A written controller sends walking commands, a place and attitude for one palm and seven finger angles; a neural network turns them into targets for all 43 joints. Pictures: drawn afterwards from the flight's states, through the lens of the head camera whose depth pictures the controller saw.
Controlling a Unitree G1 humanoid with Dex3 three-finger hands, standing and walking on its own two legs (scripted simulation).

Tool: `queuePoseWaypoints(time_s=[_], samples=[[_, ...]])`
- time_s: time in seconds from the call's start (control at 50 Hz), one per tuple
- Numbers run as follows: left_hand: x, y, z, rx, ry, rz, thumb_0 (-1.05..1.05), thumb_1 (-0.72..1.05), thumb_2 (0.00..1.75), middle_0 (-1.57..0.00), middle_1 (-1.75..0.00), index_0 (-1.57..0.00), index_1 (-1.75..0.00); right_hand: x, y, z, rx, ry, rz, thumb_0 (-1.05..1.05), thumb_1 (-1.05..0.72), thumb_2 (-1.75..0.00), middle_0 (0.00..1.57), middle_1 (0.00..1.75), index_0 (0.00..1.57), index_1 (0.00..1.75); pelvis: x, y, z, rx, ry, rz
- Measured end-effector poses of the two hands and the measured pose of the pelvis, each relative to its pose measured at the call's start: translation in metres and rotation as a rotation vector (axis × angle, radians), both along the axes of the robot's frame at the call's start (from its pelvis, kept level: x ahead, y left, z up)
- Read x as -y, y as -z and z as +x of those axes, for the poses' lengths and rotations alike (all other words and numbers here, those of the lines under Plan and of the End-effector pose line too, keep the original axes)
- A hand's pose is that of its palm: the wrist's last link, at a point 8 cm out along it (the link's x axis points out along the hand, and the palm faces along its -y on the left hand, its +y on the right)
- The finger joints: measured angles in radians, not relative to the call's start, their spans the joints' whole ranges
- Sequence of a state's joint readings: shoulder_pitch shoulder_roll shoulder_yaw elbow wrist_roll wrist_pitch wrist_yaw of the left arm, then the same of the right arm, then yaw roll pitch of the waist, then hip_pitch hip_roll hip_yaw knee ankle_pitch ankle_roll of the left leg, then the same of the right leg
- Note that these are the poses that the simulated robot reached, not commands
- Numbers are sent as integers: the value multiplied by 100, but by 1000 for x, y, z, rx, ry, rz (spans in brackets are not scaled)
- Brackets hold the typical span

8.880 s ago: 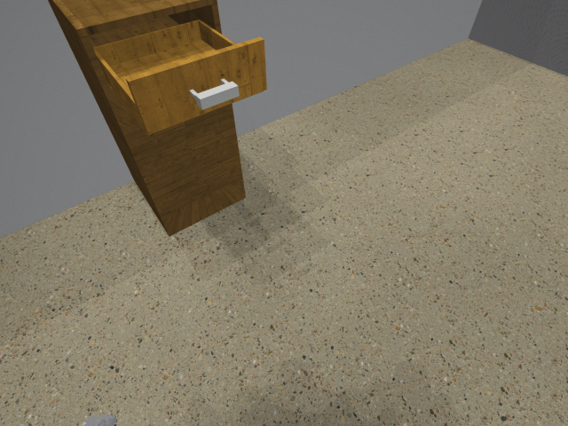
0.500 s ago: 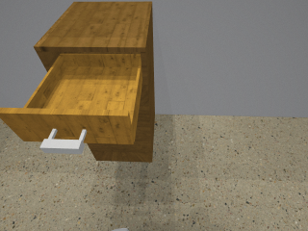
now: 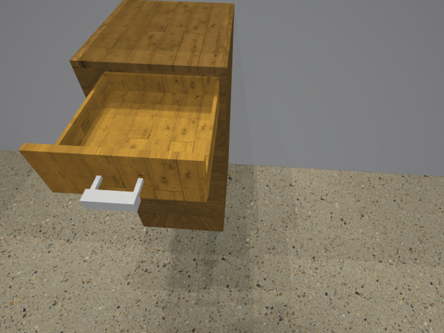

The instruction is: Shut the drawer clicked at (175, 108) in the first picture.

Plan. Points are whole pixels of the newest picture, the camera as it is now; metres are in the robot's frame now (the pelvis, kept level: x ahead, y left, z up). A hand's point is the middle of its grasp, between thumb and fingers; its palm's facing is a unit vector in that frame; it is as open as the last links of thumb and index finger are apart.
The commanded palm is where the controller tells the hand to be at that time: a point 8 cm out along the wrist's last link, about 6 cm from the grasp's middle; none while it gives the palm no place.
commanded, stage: come to a stop and stand still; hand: left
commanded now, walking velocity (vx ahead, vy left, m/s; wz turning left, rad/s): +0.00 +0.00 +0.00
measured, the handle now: (115, 190) +0.36 +0.24 +0.03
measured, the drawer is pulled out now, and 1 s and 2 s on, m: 0.30 0.30 0.30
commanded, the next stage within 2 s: look again from close up in 0.44 s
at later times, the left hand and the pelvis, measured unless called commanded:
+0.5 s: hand out of the picture +0.04 +0.20 -0.17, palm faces -0.03 -0.98 -0.22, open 7.3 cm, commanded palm none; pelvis +0.02 +0.02 +0.00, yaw -3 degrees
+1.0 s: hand out of the picture +0.02 +0.16 -0.17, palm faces +0.00 -0.98 -0.19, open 7.3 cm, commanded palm none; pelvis +0.02 -0.01 +0.01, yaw -2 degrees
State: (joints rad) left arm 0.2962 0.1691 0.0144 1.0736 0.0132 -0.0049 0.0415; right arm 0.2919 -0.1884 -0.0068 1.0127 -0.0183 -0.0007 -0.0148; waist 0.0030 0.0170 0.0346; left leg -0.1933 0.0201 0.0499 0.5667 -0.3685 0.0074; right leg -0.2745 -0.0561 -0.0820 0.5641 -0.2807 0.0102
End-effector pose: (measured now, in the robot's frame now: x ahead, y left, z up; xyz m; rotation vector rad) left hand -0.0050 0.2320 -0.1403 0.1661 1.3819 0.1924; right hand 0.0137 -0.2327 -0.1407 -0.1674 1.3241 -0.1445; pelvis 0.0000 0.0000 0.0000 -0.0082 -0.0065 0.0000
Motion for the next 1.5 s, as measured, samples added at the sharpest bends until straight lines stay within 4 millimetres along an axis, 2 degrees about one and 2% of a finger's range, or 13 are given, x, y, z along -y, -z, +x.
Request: queuePoseWaypoints(time_s=[0.04, 0.1, 0.3, 0.44, 0.62, 0.98, 1.24, 1.36, 1.5], samples=[[-7, 0, 1, 2, 6, -3, 1, 91, 90, -20, -30, -20, -30, -14, 2, 3, 18, -9, 10, 0, -92, -90, 20, 30, 20, 30, -7, 0, 0, 11, 5, -1], [-15, -2, 5, 16, 14, -5, 1, 91, 90, -20, -30, -20, -30, -23, 3, 1, 18, -6, 11, 1, -95, -90, 20, 30, 20, 30, -16, 0, 1, 21, 15, 0], [-22, -6, 25, 18, 55, -13, 1, 91, 90, -20, -30, -19, -30, -41, 3, -14, -27, 26, 36, 1, -93, -90, 20, 30, 20, 30, -28, -4, 7, 13, 40, 14], [-16, -5, 37, 12, 67, -15, 1, 92, 90, -20, -30, -20, -30, -44, 5, -24, -76, 53, 47, 0, -91, -90, 20, 30, 20, 30, -24, -4, 13, 14, 48, 17], [-5, -5, 44, 11, 68, -13, 1, 93, 90, -20, -30, -20, -30, -34, 5, -24, -101, 67, 47, 0, -91, -90, 20, 30, 20, 30, -12, -5, 18, 14, 46, 15], [22, -2, 27, -16, 39, -40, 1, 93, 90, -20, -30, -20, -30, -7, -1, -4, -76, 50, 24, 0, -91, -90, 20, 30, 20, 30, 10, -7, 21, 8, 33, 9], [33, -1, 14, -20, 24, -54, 1, 93, 90, -20, -30, -20, -30, -2, -2, -14, -90, 45, 29, 0, -91, -90, 20, 30, 20, 30, 17, -8, 16, 10, 25, 7], [30, 2, 10, -7, -13, -60, 1, 92, 90, -20, -30, -20, -30, -4, 1, -24, -136, 32, 29, 0, -91, -90, 20, 30, 20, 30, 13, -4, 17, 3, 7, -2], [8, 12, 9, -43, -40, -76, 1, 91, 90, -20, -30, -20, -30, -17, -5, -24, -142, 42, -9, 0, -91, -90, 20, 30, 20, 30, -8, 1, 27, -8, 13, 5]])
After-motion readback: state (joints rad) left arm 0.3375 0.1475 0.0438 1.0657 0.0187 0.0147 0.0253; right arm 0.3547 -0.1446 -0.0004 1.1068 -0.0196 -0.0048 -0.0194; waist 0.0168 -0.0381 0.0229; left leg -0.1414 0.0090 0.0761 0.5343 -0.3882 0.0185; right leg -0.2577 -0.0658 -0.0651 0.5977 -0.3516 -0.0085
